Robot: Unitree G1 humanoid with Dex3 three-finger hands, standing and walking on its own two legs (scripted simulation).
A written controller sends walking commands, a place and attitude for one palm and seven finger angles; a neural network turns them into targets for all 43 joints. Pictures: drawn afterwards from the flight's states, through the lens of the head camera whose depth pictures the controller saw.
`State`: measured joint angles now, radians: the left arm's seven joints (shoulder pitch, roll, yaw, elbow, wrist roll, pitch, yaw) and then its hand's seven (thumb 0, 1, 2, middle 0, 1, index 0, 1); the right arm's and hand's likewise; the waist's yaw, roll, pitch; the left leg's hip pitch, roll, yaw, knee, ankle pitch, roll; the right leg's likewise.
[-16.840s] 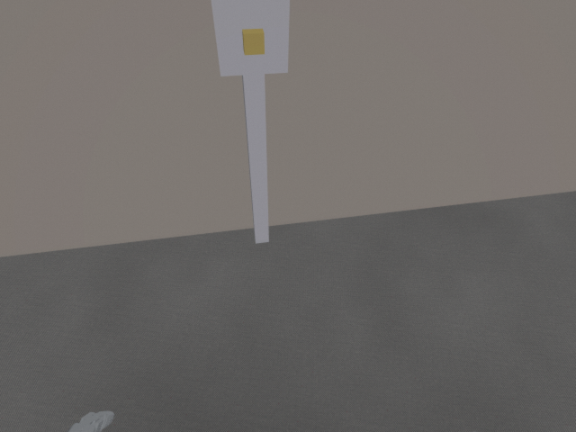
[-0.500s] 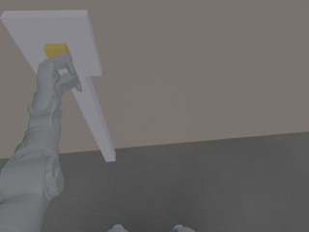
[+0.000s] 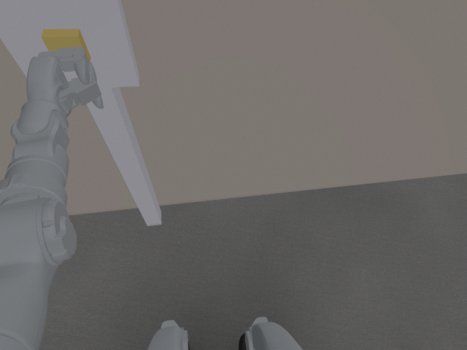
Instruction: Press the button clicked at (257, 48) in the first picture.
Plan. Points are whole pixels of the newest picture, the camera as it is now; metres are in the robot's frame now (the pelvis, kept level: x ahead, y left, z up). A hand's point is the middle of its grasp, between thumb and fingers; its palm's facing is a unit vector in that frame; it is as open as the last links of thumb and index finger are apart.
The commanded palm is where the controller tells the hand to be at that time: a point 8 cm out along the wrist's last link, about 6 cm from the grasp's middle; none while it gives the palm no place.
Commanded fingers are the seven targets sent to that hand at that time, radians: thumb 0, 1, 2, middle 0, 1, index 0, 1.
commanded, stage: hold the button down briefly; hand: left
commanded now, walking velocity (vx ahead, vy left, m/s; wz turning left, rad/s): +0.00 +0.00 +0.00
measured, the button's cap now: (68, 44) +0.58 +0.21 +0.16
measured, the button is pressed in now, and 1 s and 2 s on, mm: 8 0 0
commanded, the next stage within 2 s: pull the fist back off the button in 0.02 s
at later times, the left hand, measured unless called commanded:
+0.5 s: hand (95, 90) +0.51 +0.18 +0.12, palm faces +0.06 -1.00 +0.00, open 3.0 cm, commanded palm +0.48 +0.22 +0.13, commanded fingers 0.00 0.90 0.90 -1.30 -1.50 -1.30 -1.50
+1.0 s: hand (86, 129) +0.44 +0.18 +0.12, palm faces +0.07 -1.00 +0.00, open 3.1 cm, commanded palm +0.40 +0.23 +0.13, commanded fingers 0.00 0.90 0.90 -1.30 -1.50 -1.30 -1.50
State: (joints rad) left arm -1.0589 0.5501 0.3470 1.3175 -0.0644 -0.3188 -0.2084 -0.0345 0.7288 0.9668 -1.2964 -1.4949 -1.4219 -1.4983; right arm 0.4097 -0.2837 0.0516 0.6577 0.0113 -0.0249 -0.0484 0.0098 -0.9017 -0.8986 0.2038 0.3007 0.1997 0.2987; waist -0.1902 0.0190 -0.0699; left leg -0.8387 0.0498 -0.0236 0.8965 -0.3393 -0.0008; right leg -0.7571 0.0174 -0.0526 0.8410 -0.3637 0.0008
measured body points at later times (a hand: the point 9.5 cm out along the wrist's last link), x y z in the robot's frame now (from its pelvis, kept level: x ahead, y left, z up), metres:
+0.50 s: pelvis +0.00 +0.01 +0.00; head +0.09 +0.02 +0.44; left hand +0.50 +0.23 +0.13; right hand +0.00 -0.25 -0.11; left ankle +0.05 +0.12 -0.69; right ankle +0.02 -0.12 -0.69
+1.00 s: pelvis +0.05 -0.01 +0.02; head +0.08 -0.01 +0.47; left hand +0.43 +0.23 +0.12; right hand +0.17 -0.26 -0.08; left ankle +0.05 +0.12 -0.69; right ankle +0.02 -0.12 -0.69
